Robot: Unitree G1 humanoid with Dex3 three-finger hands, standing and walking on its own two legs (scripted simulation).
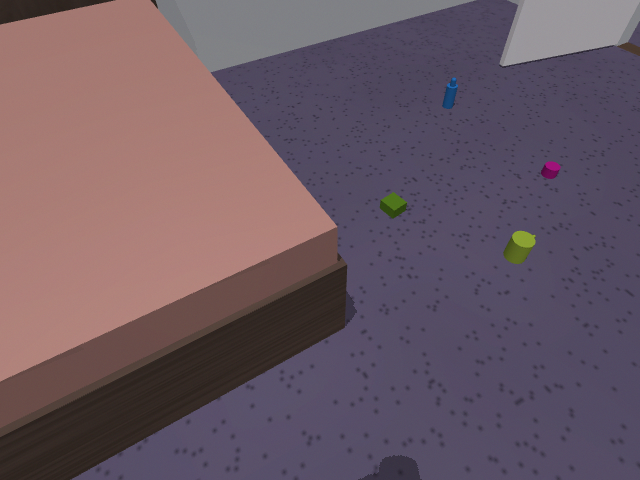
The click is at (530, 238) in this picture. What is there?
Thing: mug
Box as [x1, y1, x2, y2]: [503, 231, 535, 263]
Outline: 524,231 514,232 503,252 505,258 511,262 522,262 534,244 535,235 531,235
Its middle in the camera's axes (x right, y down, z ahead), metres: +0.78 +0.02 +1.52
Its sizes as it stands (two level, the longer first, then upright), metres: 0.117 0.083 0.102
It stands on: the floor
